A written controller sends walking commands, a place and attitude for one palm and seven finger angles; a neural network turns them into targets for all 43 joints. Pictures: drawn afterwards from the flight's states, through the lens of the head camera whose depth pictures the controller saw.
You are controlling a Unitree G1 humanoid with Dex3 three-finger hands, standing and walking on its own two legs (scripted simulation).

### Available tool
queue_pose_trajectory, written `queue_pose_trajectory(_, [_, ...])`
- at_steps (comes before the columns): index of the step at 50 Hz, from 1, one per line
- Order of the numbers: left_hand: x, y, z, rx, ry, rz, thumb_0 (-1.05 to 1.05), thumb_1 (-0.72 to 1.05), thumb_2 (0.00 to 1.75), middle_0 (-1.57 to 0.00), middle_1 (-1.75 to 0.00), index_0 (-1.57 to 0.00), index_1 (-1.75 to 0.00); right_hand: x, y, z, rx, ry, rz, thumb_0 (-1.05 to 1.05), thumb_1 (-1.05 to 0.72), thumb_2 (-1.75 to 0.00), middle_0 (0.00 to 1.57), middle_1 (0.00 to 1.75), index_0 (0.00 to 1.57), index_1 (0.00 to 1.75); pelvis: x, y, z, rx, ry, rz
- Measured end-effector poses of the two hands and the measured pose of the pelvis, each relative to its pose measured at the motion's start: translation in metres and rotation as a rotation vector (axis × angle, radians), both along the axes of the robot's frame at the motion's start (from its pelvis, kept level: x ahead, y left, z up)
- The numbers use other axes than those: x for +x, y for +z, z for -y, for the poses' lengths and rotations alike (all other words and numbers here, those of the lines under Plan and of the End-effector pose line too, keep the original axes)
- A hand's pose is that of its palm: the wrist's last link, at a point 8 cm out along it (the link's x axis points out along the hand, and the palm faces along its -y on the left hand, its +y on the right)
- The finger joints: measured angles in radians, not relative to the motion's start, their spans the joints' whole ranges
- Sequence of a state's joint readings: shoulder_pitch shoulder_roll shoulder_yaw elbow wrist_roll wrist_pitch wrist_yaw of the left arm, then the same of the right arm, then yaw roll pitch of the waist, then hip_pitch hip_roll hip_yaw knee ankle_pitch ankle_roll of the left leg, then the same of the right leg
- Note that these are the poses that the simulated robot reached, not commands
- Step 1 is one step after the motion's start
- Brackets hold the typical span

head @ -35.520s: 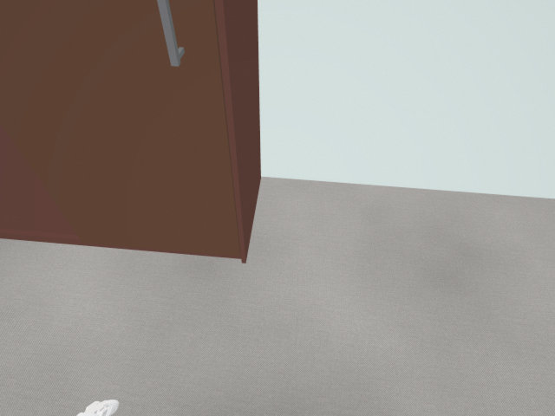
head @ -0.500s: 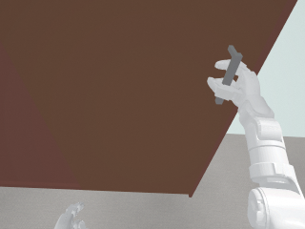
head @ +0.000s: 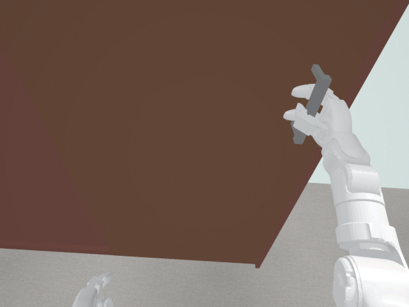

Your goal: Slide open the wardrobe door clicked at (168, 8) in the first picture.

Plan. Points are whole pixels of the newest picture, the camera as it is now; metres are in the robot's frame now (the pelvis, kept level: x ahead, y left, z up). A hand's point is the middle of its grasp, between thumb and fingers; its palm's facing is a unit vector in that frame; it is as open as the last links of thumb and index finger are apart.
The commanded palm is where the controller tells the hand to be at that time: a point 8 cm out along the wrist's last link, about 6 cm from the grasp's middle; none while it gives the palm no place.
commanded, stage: grip the handle and tug to test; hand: right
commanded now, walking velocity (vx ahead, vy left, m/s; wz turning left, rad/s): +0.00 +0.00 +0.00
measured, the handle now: (307, 106) +0.47 -0.16 +0.20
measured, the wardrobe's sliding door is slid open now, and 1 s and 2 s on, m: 0.00 0.00 0.02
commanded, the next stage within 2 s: tug the door sideways, standing still in 0.34 s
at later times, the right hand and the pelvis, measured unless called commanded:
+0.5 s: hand (301, 124) +0.41 -0.13 +0.20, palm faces -0.03 +1.00 +0.00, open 5.4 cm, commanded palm +0.38 -0.18 +0.21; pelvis +0.03 +0.00 +0.00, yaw +1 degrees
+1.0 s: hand (298, 123) +0.41 -0.13 +0.20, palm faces +0.06 +1.00 -0.05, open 5.6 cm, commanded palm +0.38 -0.12 +0.21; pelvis +0.02 +0.00 +0.00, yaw -4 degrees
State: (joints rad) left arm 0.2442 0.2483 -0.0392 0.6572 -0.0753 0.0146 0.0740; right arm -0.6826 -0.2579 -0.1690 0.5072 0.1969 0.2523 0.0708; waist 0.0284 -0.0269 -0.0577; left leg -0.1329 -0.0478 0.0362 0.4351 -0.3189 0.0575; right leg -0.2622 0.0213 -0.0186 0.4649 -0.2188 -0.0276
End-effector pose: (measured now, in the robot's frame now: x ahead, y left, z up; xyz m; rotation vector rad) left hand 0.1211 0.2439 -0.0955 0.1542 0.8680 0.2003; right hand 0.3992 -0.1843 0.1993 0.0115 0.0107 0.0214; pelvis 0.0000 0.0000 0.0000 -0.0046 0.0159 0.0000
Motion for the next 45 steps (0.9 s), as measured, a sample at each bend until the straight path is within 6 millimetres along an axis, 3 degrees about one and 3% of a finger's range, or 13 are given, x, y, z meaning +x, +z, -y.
queue_pose_trajectory(14, [0.022, 0.005, 0.001, -0.021, -0.001, 0.033, 0.01, 0.91, 0.89, -0.2, -0.3, -0.2, -0.3, -0.002, -0.001, -0.001, -0.003, -0.006, 0.021, 0.01, -0.83, -0.84, 0.38, 1.4, 0.39, 1.4, 0.014, 0.001, 0.0, -0.006, 0.02, -0.003])
queue_pose_trajectory(25, [0.063, 0.016, 0.003, -0.019, -0.024, 0.086, 0.02, 0.91, 0.89, -0.2, -0.3, -0.2, -0.3, -0.013, -0.001, 0.003, -0.01, 0.004, 0.036, 0.01, -0.8, -0.81, 0.36, 1.4, 0.34, 1.4, 0.034, 0.001, 0.0, -0.009, 0.024, -0.007])
queue_pose_trajectory(33, [0.09, 0.015, 0.013, -0.006, -0.099, 0.084, 0.01, 0.91, 0.89, -0.2, -0.3, -0.2, -0.3, -0.013, 0.001, 0.002, -0.025, -0.026, 0.005, 0.02, -0.77, -0.83, 0.38, 1.4, 0.38, 1.4, 0.034, 0.0, 0.001, -0.003, -0.018, -0.008])
queue_pose_trajectory(39, [0.093, 0.011, 0.027, -0.029, -0.141, 0.082, 0.01, 0.91, 0.89, -0.2, -0.3, -0.2, -0.3, -0.015, 0.002, -0.001, -0.039, -0.059, 0.003, 0.02, -0.78, -0.84, 0.38, 1.39, 0.35, 1.4, 0.031, 0.0, 0.001, -0.008, -0.042, -0.006])
queue_pose_trajectory(45, [0.084, 0.004, 0.037, -0.048, -0.17, 0.059, 0.01, 0.91, 0.89, -0.2, -0.3, -0.2, -0.3, -0.016, 0.001, -0.002, -0.056, -0.074, 0.012, 0.01, -0.8, -0.84, 0.36, 1.39, 0.31, 1.4, 0.024, -0.002, 0.0, -0.01, -0.054, 0.001])
